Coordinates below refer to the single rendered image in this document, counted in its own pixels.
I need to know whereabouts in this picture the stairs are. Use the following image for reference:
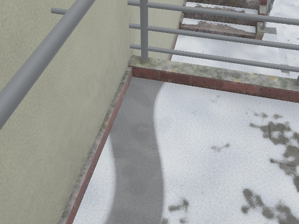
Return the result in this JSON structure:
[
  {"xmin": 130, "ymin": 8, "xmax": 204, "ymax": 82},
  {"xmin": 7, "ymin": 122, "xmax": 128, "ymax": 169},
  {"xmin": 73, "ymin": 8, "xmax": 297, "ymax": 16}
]
[{"xmin": 181, "ymin": 0, "xmax": 260, "ymax": 39}]

